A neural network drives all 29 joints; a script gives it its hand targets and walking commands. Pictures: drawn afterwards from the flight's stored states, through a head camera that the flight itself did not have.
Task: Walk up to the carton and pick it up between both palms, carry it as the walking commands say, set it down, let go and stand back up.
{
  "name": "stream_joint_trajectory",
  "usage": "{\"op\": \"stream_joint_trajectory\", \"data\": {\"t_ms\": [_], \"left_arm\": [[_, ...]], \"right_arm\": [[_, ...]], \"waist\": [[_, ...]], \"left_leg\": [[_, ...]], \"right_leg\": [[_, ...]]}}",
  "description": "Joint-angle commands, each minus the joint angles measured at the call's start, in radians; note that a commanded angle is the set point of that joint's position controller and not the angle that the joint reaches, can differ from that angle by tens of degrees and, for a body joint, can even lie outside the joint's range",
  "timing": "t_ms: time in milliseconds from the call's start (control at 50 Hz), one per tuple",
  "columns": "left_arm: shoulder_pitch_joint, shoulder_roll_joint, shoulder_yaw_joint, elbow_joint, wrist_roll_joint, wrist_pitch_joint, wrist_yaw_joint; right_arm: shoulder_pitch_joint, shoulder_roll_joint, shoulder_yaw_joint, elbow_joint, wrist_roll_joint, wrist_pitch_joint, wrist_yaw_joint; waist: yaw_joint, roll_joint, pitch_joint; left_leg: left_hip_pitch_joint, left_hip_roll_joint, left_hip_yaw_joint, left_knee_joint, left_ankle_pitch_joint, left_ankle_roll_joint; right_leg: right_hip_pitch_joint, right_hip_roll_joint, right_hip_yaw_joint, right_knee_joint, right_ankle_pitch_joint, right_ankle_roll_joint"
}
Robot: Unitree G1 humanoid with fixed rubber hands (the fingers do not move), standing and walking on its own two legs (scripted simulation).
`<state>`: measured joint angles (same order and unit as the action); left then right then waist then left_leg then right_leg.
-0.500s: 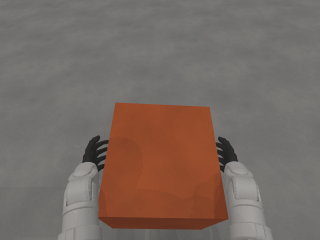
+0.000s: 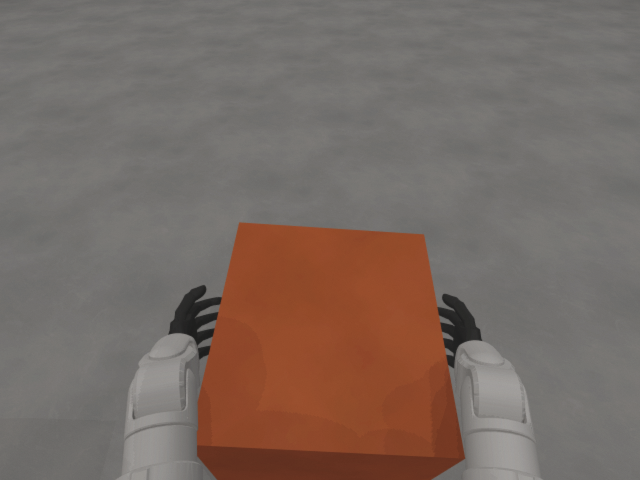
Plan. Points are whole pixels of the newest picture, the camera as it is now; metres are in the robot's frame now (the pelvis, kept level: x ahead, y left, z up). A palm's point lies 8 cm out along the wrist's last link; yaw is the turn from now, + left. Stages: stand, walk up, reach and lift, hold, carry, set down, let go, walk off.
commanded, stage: reach and lift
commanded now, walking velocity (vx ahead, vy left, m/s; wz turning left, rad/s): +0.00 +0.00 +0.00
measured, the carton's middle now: (323, 358) +0.30 +0.01 -0.03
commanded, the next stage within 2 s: hold in 0.80 s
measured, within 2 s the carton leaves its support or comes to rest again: neither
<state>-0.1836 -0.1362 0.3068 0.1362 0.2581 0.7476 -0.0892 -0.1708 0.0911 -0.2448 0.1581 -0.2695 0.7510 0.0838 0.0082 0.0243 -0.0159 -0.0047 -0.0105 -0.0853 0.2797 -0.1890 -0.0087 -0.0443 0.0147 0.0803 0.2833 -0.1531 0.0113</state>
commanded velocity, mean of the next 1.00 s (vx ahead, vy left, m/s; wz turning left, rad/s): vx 0.00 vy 0.00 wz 0.00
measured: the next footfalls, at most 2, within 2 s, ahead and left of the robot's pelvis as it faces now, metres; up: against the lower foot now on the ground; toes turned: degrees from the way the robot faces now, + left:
none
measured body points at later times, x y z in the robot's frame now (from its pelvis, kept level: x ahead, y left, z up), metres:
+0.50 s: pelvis -0.01 +0.00 +0.00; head -0.04 -0.02 +0.45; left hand +0.27 +0.18 +0.04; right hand +0.27 -0.19 +0.02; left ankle -0.02 +0.13 -0.75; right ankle +0.01 -0.13 -0.75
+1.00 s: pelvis -0.01 +0.00 +0.00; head -0.04 -0.02 +0.45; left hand +0.27 +0.18 +0.04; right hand +0.27 -0.18 +0.02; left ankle -0.02 +0.13 -0.75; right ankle +0.01 -0.13 -0.75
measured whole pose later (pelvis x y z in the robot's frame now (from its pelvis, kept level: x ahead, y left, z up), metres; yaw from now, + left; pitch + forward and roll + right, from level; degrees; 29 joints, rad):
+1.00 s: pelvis -0.01 +0.00 +0.00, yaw +0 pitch -5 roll +0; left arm -0.13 -0.13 0.28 0.09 0.22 0.72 -0.09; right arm -0.10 0.10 -0.22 0.06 -0.25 0.75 0.06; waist 0.01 0.05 -0.01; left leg -0.02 -0.01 -0.09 0.28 -0.18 -0.01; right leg -0.06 0.01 0.08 0.28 -0.14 0.01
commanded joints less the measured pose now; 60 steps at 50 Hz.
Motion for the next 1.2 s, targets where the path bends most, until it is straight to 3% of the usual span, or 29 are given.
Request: {"op": "stream_joint_trajectory", "data": {"t_ms": [0,20,40,60,100,160,220,280,300,340,380,400,460,560,580,620,660,680,740,840,880,900,1000,1020,1060,1100,1140,1160,1180], "left_arm": [[-0.47,-0.82,-0.715,-0.11,-0.311,-0.02,-0.175],[-0.517,-0.762,-0.719,-0.183,-0.298,-0.04,-0.172],[-0.497,-0.784,-0.733,-0.16,-0.322,-0.04,-0.166],[-0.547,-0.774,-0.728,-0.162,-0.3,-0.044,-0.166],[-0.556,-0.815,-0.758,-0.173,-0.314,-0.06,-0.152],[-0.547,-0.775,-0.783,-0.216,-0.301,-0.057,-0.141],[-0.556,-0.768,-0.736,-0.118,-0.262,-0.04,-0.143],[-0.428,-0.77,-0.689,-0.039,-0.248,-0.038,-0.143],[-0.423,-0.762,-0.67,-0.003,-0.221,-0.027,-0.153],[-0.47,-0.739,-0.667,-0.088,-0.257,-0.045,-0.15],[-0.484,-0.797,-0.697,-0.063,-0.269,-0.035,-0.169],[-0.454,-0.799,-0.699,-0.084,-0.295,-0.038,-0.169],[-0.513,-0.771,-0.695,-0.113,-0.303,-0.049,-0.177],[-0.604,-0.723,-0.687,-0.094,-0.26,-0.065,-0.187],[-0.595,-0.72,-0.693,-0.095,-0.272,-0.065,-0.192],[-0.601,-0.731,-0.702,-0.075,-0.263,-0.056,-0.195],[-0.674,-0.746,-0.71,-0.104,-0.263,-0.069,-0.198],[-0.596,-0.771,-0.715,-0.082,-0.279,-0.068,-0.206],[-0.56,-0.735,-0.675,-0.057,-0.253,-0.059,-0.216],[-0.46,-0.759,-0.694,-0.094,-0.301,-0.044,-0.211],[-0.405,-0.758,-0.687,-0.07,-0.288,-0.037,-0.207],[-0.362,-0.722,-0.646,-0.044,-0.26,-0.043,-0.201],[-0.47,-0.72,-0.718,-0.121,-0.272,-0.047,-0.181],[-0.475,-0.707,-0.698,-0.092,-0.268,-0.044,-0.179],[-0.547,-0.732,-0.726,-0.114,-0.29,-0.056,-0.173],[-0.559,-0.777,-0.761,-0.141,-0.288,-0.061,-0.169],[-0.488,-0.792,-0.763,-0.127,-0.289,-0.054,-0.158],[-0.514,-0.774,-0.778,-0.193,-0.274,-0.062,-0.154],[-0.49,-0.787,-0.763,-0.149,-0.274,-0.053,-0.156]], "right_arm": [[-0.539,0.789,0.652,-0.233,0.305,-0.045,0.189],[-0.571,0.784,0.671,-0.277,0.295,-0.061,0.191],[-0.544,0.764,0.655,-0.267,0.301,-0.058,0.183],[-0.565,0.775,0.646,-0.23,0.282,-0.063,0.179],[-0.587,0.773,0.66,-0.257,0.295,-0.092,0.183],[-0.484,0.767,0.65,-0.183,0.296,-0.086,0.177],[-0.483,0.745,0.593,-0.081,0.249,-0.07,0.184],[-0.514,0.732,0.618,-0.138,0.264,-0.069,0.199],[-0.597,0.724,0.642,-0.201,0.271,-0.076,0.204],[-0.596,0.763,0.643,-0.172,0.289,-0.066,0.214],[-0.558,0.753,0.629,-0.174,0.265,-0.062,0.207],[-0.563,0.768,0.66,-0.214,0.287,-0.057,0.205],[-0.593,0.803,0.644,-0.203,0.281,-0.054,0.201],[-0.623,0.806,0.605,-0.154,0.278,-0.083,0.199],[-0.623,0.857,0.637,-0.135,0.277,-0.076,0.195],[-0.567,0.842,0.628,-0.088,0.293,-0.064,0.183],[-0.612,0.884,0.618,-0.082,0.291,-0.081,0.189],[-0.604,0.852,0.629,-0.125,0.29,-0.081,0.183],[-0.585,0.843,0.62,-0.107,0.285,-0.073,0.18],[-0.497,0.823,0.678,-0.182,0.285,-0.053,0.172],[-0.461,0.797,0.658,-0.203,0.277,-0.047,0.165],[-0.498,0.776,0.649,-0.229,0.273,-0.054,0.176],[-0.453,0.747,0.634,-0.185,0.257,-0.045,0.181],[-0.481,0.759,0.635,-0.169,0.265,-0.041,0.186],[-0.523,0.771,0.639,-0.15,0.282,-0.057,0.193],[-0.502,0.77,0.63,-0.138,0.298,-0.07,0.2],[-0.51,0.765,0.654,-0.192,0.3,-0.081,0.202],[-0.541,0.811,0.68,-0.214,0.317,-0.092,0.199],[-0.489,0.775,0.658,-0.184,0.315,-0.087,0.202]], "waist": [[-0.03,-0.035,-0.209],[0.006,-0.075,-0.276],[-0.028,-0.035,-0.243],[-0.005,0.011,-0.294],[-0.024,-0.015,-0.334],[-0.012,0.096,-0.339],[-0.032,0.068,-0.254],[-0.006,-0.024,-0.221],[0.003,0.016,-0.221],[0.031,-0.069,-0.226],[-0.015,-0.043,-0.261],[-0.004,-0.108,-0.255],[0.017,-0.132,-0.236],[0.028,0.004,-0.231],[0.035,-0.08,-0.232],[0.021,0.069,-0.21],[0.03,0.071,-0.255],[0.017,-0.008,-0.258],[0.018,0.032,-0.278],[0.001,-0.088,-0.306],[-0.012,-0.062,-0.228],[-0.002,-0.139,-0.25],[-0.027,-0.029,-0.173],[-0.013,-0.1,-0.111],[-0.004,-0.018,-0.15],[-0.018,0.06,-0.216],[-0.012,0.023,-0.225],[0.025,0.055,-0.3],[-0.008,0.107,-0.293]], "left_leg": [[0.053,-0.059,0.007,0.006,0.344,-0.012],[0.026,-0.077,0.016,0.006,0.366,-0.005],[0.031,-0.055,0.002,0.02,0.371,-0.007],[0.009,-0.078,0.022,0.01,0.332,-0.015],[0.027,-0.055,-0.005,0.014,0.304,-0.006],[0.042,-0.074,0.027,0.036,0.384,-0.026],[0.003,-0.063,0.023,-0.006,0.18,-0.02],[-0.002,-0.052,0.013,-0.011,0.208,0.005],[-0.042,-0.071,0.027,-0.029,0.148,-0.003],[-0.056,-0.061,0.028,-0.022,0.211,0.012],[-0.013,-0.069,0.022,-0.015,0.244,-0.004],[0.002,-0.06,0.007,-0.009,0.304,0.001],[-0.016,-0.077,0.031,-0.013,0.186,0.017],[-0.118,-0.093,0.071,-0.017,0.074,0.01],[-0.105,-0.097,0.062,-0.009,0.061,0.02],[-0.071,-0.094,0.079,-0.01,0.031,0.013],[-0.087,-0.087,0.06,-0.006,0.026,0.013],[-0.054,-0.083,0.056,0.01,0.105,0.01],[-0.072,-0.085,0.063,-0.007,0.088,0.011],[-0.019,-0.096,0.046,0.006,0.313,-0.004],[-0.019,-0.089,0.029,-0.005,0.259,0.007],[-0.032,-0.084,0.017,-0.02,0.284,0.018],[-0.012,-0.077,0.021,-0.023,0.177,0.002],[-0.05,-0.075,0.017,-0.027,0.13,0.015],[-0.067,-0.078,0.022,-0.026,0.091,0.011],[-0.026,-0.066,0.016,-0.02,0.12,-0.004],[0.001,-0.068,0.014,0.002,0.224,-0.01],[-0.001,-0.073,0.025,0.005,0.231,-0.01],[0.024,-0.068,0.024,-0.004,0.266,-0.02]], "right_leg": [[0.082,0.088,-0.024,0.001,0.263,-0.006],[0.134,0.094,-0.031,0.007,0.303,0.005],[0.093,0.089,-0.027,0.017,0.258,-0.009],[0.134,0.084,-0.028,0.01,0.244,-0.006],[0.094,0.087,-0.037,0.023,0.208,-0.014],[0.091,0.088,-0.022,0.029,0.264,-0.016],[0.045,0.094,-0.037,-0.006,0.078,-0.025],[0.038,0.102,-0.028,-0.006,0.129,-0.015],[0.061,0.09,-0.044,-0.01,0.103,-0.012],[0.088,0.093,-0.026,0.008,0.165,-0.01],[0.089,0.09,-0.037,-0.01,0.177,-0.009],[0.088,0.099,-0.039,-0.002,0.226,-0.005],[0.079,0.085,-0.036,-0.015,0.148,-0.001],[0.118,0.069,-0.022,-0.005,0.093,-0.004],[0.094,0.076,-0.029,-0.014,0.062,0.005],[0.053,0.055,-0.004,-0.014,0.053,-0.001],[0.079,0.053,-0.006,-0.002,0.05,-0.019],[0.063,0.078,-0.018,-0.007,0.091,-0.007],[0.101,0.06,-0.019,-0.006,0.103,-0.005],[0.169,0.068,-0.019,0.019,0.382,0.007],[0.126,0.071,-0.022,0.001,0.294,0.002],[0.146,0.087,-0.026,0.0,0.305,0.008],[0.06,0.09,-0.025,-0.019,0.129,-0.005],[0.039,0.093,-0.041,-0.019,0.082,-0.01],[0.046,0.086,-0.029,-0.015,0.065,-0.017],[0.039,0.088,-0.021,-0.009,0.071,-0.027],[0.02,0.092,-0.031,0.004,0.12,-0.023],[0.062,0.084,-0.027,0.006,0.143,-0.021],[0.054,0.088,-0.028,0.014,0.163,-0.023]]}}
